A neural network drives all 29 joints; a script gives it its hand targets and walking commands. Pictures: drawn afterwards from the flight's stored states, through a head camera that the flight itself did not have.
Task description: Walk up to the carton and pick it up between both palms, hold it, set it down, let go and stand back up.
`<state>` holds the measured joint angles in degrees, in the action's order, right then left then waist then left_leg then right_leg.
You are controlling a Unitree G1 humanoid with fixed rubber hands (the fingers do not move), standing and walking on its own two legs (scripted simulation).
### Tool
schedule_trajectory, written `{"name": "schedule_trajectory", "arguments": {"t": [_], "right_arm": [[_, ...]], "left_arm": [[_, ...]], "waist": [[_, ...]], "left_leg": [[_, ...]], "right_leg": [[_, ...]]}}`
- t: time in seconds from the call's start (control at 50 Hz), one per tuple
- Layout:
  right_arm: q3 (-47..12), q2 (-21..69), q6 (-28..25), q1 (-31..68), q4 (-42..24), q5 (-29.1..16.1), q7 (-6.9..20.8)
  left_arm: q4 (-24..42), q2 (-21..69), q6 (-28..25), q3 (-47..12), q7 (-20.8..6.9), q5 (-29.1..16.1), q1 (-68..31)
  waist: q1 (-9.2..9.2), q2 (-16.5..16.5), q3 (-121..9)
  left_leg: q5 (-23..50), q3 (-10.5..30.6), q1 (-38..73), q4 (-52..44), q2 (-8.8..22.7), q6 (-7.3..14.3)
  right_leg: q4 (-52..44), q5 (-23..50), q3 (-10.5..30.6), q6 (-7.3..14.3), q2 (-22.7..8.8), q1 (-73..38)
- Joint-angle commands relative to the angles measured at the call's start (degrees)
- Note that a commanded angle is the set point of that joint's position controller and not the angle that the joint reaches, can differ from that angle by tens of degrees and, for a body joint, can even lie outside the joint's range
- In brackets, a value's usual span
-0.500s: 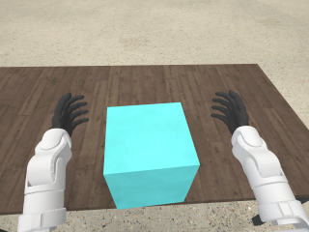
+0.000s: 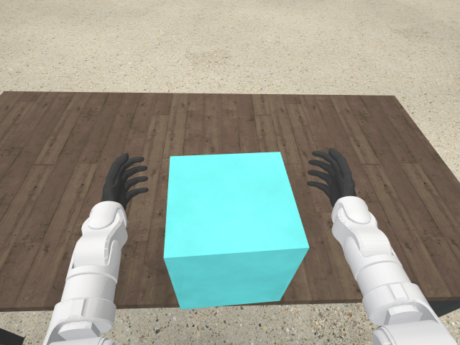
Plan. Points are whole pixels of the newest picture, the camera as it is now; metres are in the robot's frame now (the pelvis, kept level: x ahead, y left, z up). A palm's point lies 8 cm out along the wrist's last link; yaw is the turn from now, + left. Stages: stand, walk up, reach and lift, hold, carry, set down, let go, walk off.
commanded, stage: reach and lift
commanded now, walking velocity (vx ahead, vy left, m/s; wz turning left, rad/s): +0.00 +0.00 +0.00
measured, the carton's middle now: (228, 233) +0.34 +0.04 -0.03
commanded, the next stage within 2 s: none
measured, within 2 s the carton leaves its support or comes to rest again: neither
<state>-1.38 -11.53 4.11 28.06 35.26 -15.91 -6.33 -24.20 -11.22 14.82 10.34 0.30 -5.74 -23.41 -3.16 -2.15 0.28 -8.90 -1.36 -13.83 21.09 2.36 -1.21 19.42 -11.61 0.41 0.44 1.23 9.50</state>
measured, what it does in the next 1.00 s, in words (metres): stands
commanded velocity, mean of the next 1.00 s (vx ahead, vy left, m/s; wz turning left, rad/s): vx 0.00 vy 0.00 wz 0.00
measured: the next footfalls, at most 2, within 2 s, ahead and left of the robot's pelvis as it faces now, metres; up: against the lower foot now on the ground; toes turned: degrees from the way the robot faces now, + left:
none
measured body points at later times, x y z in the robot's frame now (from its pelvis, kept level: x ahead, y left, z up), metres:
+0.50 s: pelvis +0.00 +0.01 -0.02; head +0.04 +0.02 +0.42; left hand +0.36 +0.24 +0.00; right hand +0.40 -0.13 +0.00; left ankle +0.02 +0.13 -0.75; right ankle -0.02 -0.11 -0.75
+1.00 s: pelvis -0.01 +0.00 -0.03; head +0.03 +0.02 +0.42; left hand +0.36 +0.20 -0.01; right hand +0.39 -0.10 +0.00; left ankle +0.02 +0.13 -0.75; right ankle -0.02 -0.11 -0.75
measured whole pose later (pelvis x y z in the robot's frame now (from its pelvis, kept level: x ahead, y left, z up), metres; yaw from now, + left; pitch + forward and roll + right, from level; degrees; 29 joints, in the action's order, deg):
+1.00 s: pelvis -0.01 +0.00 -0.03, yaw +0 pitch +15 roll -2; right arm 1.4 -2.6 -23.1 39.0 70.3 -7.2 -7.6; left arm -64.1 -2.7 -22.9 13.0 6.0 0.8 -34.9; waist -3.7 -1.2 -11.2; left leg -14.4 0.7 -38.8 38.4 2.8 -1.3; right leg 36.5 -17.5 -0.8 0.5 1.9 33.9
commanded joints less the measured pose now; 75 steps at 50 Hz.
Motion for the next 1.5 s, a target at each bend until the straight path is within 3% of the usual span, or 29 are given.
{"name": "schedule_trajectory", "arguments": {"t": [0.0, 0.08, 0.24, 0.4, 0.52, 0.66, 0.92, 1.0, 1.06, 1.1, 1.16, 1.28, 1.48], "right_arm": [[3.8, -2.4, -8.6, 18.1, -5.6, 5.0, 0.9], [4.6, -1.9, -14.1, 19.5, 1.3, 7.2, 2.2], [1.1, -2.0, -24.6, 25.1, 22.7, 5.3, 1.4], [-3.0, -3.8, -30.4, 30.4, 33.3, 0.1, 1.3], [-4.7, -2.1, -30.8, 31.9, 32.3, -1.2, 2.1], [-3.6, 0.4, -29.6, 32.4, 30.9, 0.4, 2.1], [2.3, 8.5, -28.9, 32.6, 27.2, 9.2, -1.1], [5.5, 21.1, -28.9, 33.2, 25.1, 16.6, 0.9], [5.0, 42.9, -29.6, 34.1, 19.8, 26.3, 5.5], [2.3, 50.1, -30.2, 33.8, 18.4, 30.8, 8.3], [0.1, 49.7, -30.7, 32.2, 19.7, 32.4, 9.6], [0.0, 49.8, -31.4, 30.5, 20.7, 33.1, 9.8], [0.9, 50.3, -31.2, 29.0, 18.0, 35.9, 9.6]], "left_arm": [[3.9, -2.7, -12.1, -1.0, 0.3, 1.2, -16.7], [-4.7, -1.9, -21.0, -2.5, 2.0, 2.1, -19.1], [-29.5, -1.9, -34.1, -3.1, 3.8, 1.7, -22.2], [-34.8, -1.4, -39.3, -2.6, 4.0, 0.8, -26.4], [-35.5, -0.5, -40.7, -2.7, 3.6, 0.0, -26.8], [-36.5, 0.3, -42.0, -2.9, 4.5, -0.3, -28.6], [-32.4, 8.1, -39.1, 1.3, 4.7, 7.5, -29.7], [-30.9, 19.5, -39.4, 0.5, 2.8, 12.9, -31.0], [-31.4, 38.8, -40.0, -4.9, -1.6, 18.8, -34.0], [-34.8, 45.4, -41.3, -8.3, -3.7, 20.4, -35.2], [-37.3, 46.6, -42.9, -10.6, -3.5, 20.3, -34.9], [-36.1, 47.3, -43.6, -10.7, -2.9, 20.4, -33.3], [-33.7, 47.3, -42.3, -7.5, -3.3, 23.0, -31.1]], "waist": [[-0.17, 3.5, -22.3], [-1.27, 4.7, -25.0], [-1.83, 3.5, -31.9], [-1.35, 4.0, -38.9], [-1.44, 1.9, -38.6], [-1.59, 2.8, -37.7], [-0.82, 1.8, -36.0], [-0.56, 3.2, -35.5], [0.3, 4.3, -36.9], [0.59, 5.2, -36.7], [0.62, 5.3, -34.1], [0.09, 4.1, -29.8], [-0.9, 2.0, -27.5]], "left_leg": [[18.2, -1.7, 14.1, 2.3, -2.8, -1.1], [14.9, -2.1, 9.6, 3.7, -1.9, -1.6], [17.5, -1.3, 0.0, 11.6, -1.6, -3.1], [25.6, -0.5, 0.4, 17.2, -1.4, -5.1], [21.8, -0.7, -1.8, 16.9, -2.0, -4.0], [15.5, -1.1, -4.5, 17.1, -2.2, -3.2], [17.2, -1.7, -4.1, 16.9, -2.8, -2.7], [16.8, -2.3, -2.6, 15.7, -2.9, -2.9], [17.4, -2.4, 0.8, 13.6, -2.7, -3.0], [17.1, -2.1, 0.9, 11.7, -2.2, -3.0], [16.5, -1.6, 1.7, 8.9, -1.3, -3.4], [17.5, -2.0, 5.5, 5.2, -1.4, -3.3], [15.2, -3.5, 3.3, 1.6, -2.2, -2.1]], "right_leg": [[-2.0, 9.2, -0.8, -1.2, 1.4, 2.6], [-0.5, 4.6, -0.6, 0.1, 1.2, 5.8], [6.7, 7.1, 0.0, 0.2, 0.8, 13.5], [11.0, 13.0, -1.3, -0.6, 2.3, 18.8], [11.0, 9.2, -1.2, -1.0, 2.4, 19.7], [11.0, 0.9, -0.9, -0.6, 1.6, 23.0], [10.8, 5.2, -1.0, -0.9, 1.4, 18.2], [9.4, 4.7, -1.4, -0.3, 1.2, 16.4], [7.5, 7.8, -2.5, 0.2, 1.2, 12.4], [6.9, 10.7, -3.3, 0.1, 0.6, 9.7], [5.3, 9.6, -3.7, 0.3, 0.5, 9.0], [0.6, 7.1, -3.4, 0.6, 1.0, 7.5], [-2.0, 8.6, -2.4, 0.1, 0.5, 0.7]]}}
